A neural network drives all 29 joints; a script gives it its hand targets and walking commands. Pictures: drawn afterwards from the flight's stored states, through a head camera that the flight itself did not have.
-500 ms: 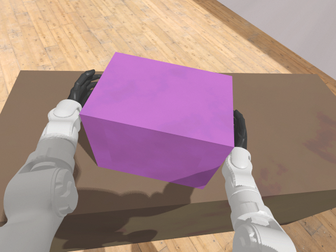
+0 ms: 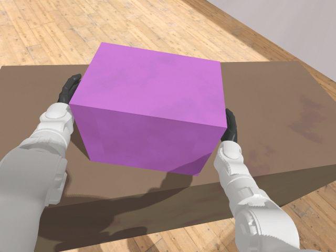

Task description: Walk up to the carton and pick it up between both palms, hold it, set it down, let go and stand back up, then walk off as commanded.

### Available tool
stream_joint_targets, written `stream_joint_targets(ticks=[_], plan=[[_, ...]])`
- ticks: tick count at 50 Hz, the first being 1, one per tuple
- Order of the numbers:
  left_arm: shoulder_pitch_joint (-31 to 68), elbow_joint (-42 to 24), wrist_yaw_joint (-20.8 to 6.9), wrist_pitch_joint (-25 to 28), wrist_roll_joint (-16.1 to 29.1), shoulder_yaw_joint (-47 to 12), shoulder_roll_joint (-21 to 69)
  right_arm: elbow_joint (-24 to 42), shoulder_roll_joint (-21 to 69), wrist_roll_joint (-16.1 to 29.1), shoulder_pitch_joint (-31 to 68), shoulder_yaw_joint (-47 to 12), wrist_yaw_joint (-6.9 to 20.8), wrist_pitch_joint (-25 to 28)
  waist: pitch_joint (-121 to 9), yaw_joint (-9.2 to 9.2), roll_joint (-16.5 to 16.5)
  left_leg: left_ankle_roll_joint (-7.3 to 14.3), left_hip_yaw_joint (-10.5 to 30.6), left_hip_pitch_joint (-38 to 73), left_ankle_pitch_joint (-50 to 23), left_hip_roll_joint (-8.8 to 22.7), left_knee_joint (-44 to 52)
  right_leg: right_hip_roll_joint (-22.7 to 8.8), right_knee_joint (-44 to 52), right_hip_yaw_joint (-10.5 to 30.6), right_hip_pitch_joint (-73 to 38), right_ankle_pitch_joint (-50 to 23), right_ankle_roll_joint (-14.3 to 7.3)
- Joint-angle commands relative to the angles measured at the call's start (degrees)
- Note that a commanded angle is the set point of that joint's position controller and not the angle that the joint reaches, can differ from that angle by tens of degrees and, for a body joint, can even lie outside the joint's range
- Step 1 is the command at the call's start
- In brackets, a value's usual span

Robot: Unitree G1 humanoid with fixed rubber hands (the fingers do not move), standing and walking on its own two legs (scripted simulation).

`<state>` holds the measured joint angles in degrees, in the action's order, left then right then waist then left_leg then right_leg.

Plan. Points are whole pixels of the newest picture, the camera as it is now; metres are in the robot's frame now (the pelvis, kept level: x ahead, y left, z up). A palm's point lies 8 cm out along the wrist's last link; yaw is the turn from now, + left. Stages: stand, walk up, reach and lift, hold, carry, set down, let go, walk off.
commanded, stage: set down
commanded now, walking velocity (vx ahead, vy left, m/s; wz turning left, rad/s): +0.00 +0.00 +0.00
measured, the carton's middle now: (152, 113) +0.46 -0.06 +0.04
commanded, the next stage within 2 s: none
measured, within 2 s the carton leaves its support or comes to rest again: neither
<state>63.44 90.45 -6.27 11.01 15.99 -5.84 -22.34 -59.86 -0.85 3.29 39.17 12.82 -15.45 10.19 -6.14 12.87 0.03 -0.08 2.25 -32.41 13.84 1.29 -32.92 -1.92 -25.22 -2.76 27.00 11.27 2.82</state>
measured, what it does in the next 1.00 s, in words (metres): stands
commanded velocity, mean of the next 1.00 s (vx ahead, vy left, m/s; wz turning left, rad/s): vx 0.00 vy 0.00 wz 0.00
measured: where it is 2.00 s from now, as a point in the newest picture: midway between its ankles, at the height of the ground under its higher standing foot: outside the picture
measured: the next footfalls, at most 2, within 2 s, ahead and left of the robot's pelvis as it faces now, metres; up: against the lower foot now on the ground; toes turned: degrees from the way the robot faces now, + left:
none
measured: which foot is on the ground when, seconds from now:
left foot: down 0.00-1.00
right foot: down 0.00-1.00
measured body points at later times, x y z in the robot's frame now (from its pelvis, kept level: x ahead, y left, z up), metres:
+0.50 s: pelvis -0.01 +0.00 -0.01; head +0.04 +0.03 +0.44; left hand +0.47 +0.16 +0.06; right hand +0.36 -0.24 +0.05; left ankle +0.01 +0.11 -0.73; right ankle +0.00 -0.16 -0.73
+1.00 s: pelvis -0.03 +0.00 -0.01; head +0.01 +0.03 +0.44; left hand +0.43 +0.19 +0.05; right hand +0.31 -0.23 +0.03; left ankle +0.01 +0.11 -0.73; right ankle +0.00 -0.16 -0.73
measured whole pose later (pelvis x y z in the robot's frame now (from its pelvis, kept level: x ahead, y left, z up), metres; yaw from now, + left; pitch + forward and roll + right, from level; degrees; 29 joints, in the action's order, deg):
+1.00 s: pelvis -0.03 +0.00 -0.01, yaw +0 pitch +11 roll -3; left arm 44.8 69.8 -8.2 7.7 21.8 -8.3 -28.9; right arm -53.7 -2.3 13.4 33.1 2.8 -17.4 6.7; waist -7.3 12.7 0.0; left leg 0.1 2.3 -34.7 12.4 1.3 -35.6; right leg -2.0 -29.0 -2.7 29.8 10.5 2.8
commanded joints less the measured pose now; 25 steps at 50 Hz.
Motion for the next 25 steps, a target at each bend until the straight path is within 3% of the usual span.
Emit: stream_joint_targets(ticks=[1,4,5,6,7,8,9,10,11,12,13,14,15,16,17,18,19,20,21,22,23,24,25], plan=[[28.62,-11.46,1.73,4.73,4.4,-5.54,-12.83,5.33,-13.94,7.05,32.2,-3.48,0.58,1.3,-39.59,2.53,9.88,-5.03,-2.47,17.01,-13.37,-1.45,-0.26,3.3,-3.3,-3.44,0.54,-15.38,-2.84],[28.02,-10.37,1.18,3.73,5.38,-6.21,-12.67,4.57,-15.28,6.9,32.31,-2.79,0.72,1.15,-39.67,3.93,11.13,-6.22,-1.97,17.92,-18.51,-1.37,-2.0,3.61,-3.29,-3.21,3.14,-16.98,-2.95],[28.46,-6.7,0.56,3.22,4.65,-5.65,-11.54,2.67,-13.0,5.73,33.32,-3.16,0.45,0.39,-34.53,3.57,8.33,-4.47,-2.63,13.89,-14.06,-1.55,-1.6,3.11,-3.2,-2.51,2.16,-15.84,-2.7],[27.55,-7.42,0.41,3.56,5.5,-5.91,-13.56,3.7,-14.1,5.49,32.14,-2.66,-0.25,0.46,-37.23,4.49,7.3,-4.09,-2.41,13.02,-11.29,-1.77,-2.28,3.0,-3.33,-1.95,0.66,-15.78,-2.48],[28.34,-9.42,0.92,4.28,6.69,-6.44,-14.12,6.88,-15.16,6.59,33.98,-3.45,-0.27,0.92,-40.52,3.15,6.75,-4.38,-2.84,12.24,-13.49,-1.78,-1.55,3.42,-4.39,-2.74,-2.3,-18.73,-2.18],[26.55,-7.34,0.06,3.77,4.88,-5.28,-14.74,2.09,-14.73,6.29,31.22,-3.19,-0.48,0.39,-36.31,4.47,8.17,-4.26,-2.97,12.8,-12.04,-1.91,-1.65,3.11,-3.68,-2.01,-0.88,-15.56,-2.4],[27.32,-5.56,0.02,3.55,6.33,-6.8,-14.22,3.87,-14.19,6.52,33.01,-3.91,-0.24,-0.03,-35.58,3.36,7.2,-3.58,-3.02,9.19,-9.77,-1.76,-1.22,2.64,-4.17,-1.94,-1.5,-15.63,-2.68],[27.45,-7.08,-0.15,3.51,5.84,-6.56,-15.38,3.34,-14.9,6.76,32.11,-4.08,-0.78,-0.06,-36.06,4.42,8.45,-4.05,-3.26,10.67,-10.32,-1.88,-1.44,2.59,-3.91,-1.79,-2.23,-16.29,-2.44],[26.62,-6.29,-0.03,3.5,5.56,-6.3,-14.5,1.75,-14.37,7.16,30.74,-4.84,-0.59,-0.47,-34.01,3.95,7.99,-3.82,-2.82,9.67,-8.67,-2.11,-1.27,2.6,-3.93,-1.28,-1.63,-14.84,-2.6],[26.0,-6.14,-0.03,3.93,6.48,-5.76,-16.77,5.16,-14.34,6.75,32.33,-5.09,-0.78,-0.28,-37.72,2.46,6.08,-2.84,-3.37,8.13,-8.37,-2.17,-1.6,2.36,-4.52,-0.72,-3.07,-16.71,-2.29],[27.67,-7.82,0.27,3.91,6.42,-6.02,-16.03,4.89,-15.11,7.44,32.38,-3.95,-0.92,-0.1,-37.33,3.57,7.62,-3.87,-2.63,10.27,-10.11,-2.05,-1.8,3.11,-4.71,-1.95,-0.81,-15.71,-2.52],[23.63,-7.98,-0.08,3.85,6.59,-6.24,-14.05,5.68,-13.81,8.33,29.27,-5.68,-0.41,0.73,-36.05,2.7,7.53,-4.1,-3.07,12.24,-13.2,-1.59,-2.01,3.03,-4.26,-1.68,-0.1,-17.09,-2.43],[24.69,-9.45,-0.1,4.72,6.9,-6.3,-15.86,4.3,-14.86,8.18,29.14,-5.25,-0.41,1.07,-38.2,2.7,10.48,-4.7,-2.56,13.34,-14.84,-2.12,-3.11,3.21,-5.28,-1.8,0.49,-17.01,-2.85],[23.5,-8.55,-0.03,4.08,5.75,-4.58,-15.92,3.4,-15.45,8.77,29.06,-5.53,-0.36,1.11,-37.15,2.43,7.85,-4.61,-2.4,12.74,-14.15,-1.82,-2.95,3.59,-4.79,-1.65,-0.29,-16.57,-2.69],[20.94,-9.04,-0.47,3.87,3.89,-2.98,-16.32,1.89,-14.9,9.49,25.92,-7.71,-0.35,1.62,-37.0,0.56,9.57,-5.01,-2.69,14.46,-15.63,-1.87,-2.9,3.44,-4.6,-1.37,-1.86,-17.93,-2.68],[22.2,-12.15,-0.17,4.1,5.07,-4.5,-15.45,3.56,-15.53,9.65,26.72,-5.75,-0.78,2.18,-40.77,2.77,9.49,-5.52,-2.5,16.35,-17.04,-1.95,-2.8,4.04,-4.05,-2.22,-1.91,-19.18,-3.02],[23.17,-12.59,-0.11,4.46,4.81,-5.44,-15.02,2.78,-15.28,8.31,26.63,-5.71,-1.03,2.12,-39.54,3.48,9.28,-5.19,-2.91,14.36,-15.62,-2.11,-3.38,4.14,-3.93,-2.21,-1.23,-18.27,-2.66],[19.93,-14.42,-0.17,3.75,4.59,-4.12,-14.52,3.8,-14.61,9.43,25.52,-7.11,-1.03,2.53,-38.68,1.65,9.52,-5.79,-2.47,17.55,-20.35,-1.76,-3.13,4.44,-3.56,-2.51,-1.95,-20.09,-2.81],[18.03,-11.38,-1.22,3.46,2.99,-2.1,-15.72,0.68,-13.85,9.65,23.53,-8.39,-0.97,3.1,-35.02,1.58,9.85,-5.56,-2.7,17.78,-23.35,-1.85,-3.77,4.0,-3.72,-1.94,-1.67,-22.02,-2.63],[16.84,-11.46,-1.4,3.42,3.61,-3.31,-14.86,3.72,-15.51,10.3,22.15,-8.05,-1.21,3.47,-36.79,2.0,8.52,-5.76,-2.58,17.81,-21.95,-2.04,-3.73,4.34,-3.86,-1.96,-3.04,-22.68,-2.41],[14.32,-17.26,-1.45,2.85,1.28,-0.57,-16.05,2.3,-14.07,11.46,18.72,-9.17,-1.62,4.0,-37.15,1.25,11.14,-6.46,-2.54,21.41,-26.05,-2.25,-3.25,4.57,-2.85,-1.61,-4.97,-24.35,-2.43],[16.46,-17.83,-1.67,2.58,1.63,-0.55,-16.17,3.33,-13.74,11.61,19.11,-8.66,-1.9,4.09,-37.7,1.18,12.34,-6.67,-3.21,19.6,-22.9,-2.71,-3.27,4.33,-2.36,-1.72,-4.58,-22.67,-2.34],[13.02,-18.24,-1.84,2.45,0.53,0.61,-17.11,3.09,-13.66,11.9,16.44,-10.44,-2.09,4.75,-35.93,0.71,11.12,-6.34,-3.09,20.68,-25.96,-2.61,-3.22,4.46,-2.65,-1.76,-5.95,-25.68,-1.9]])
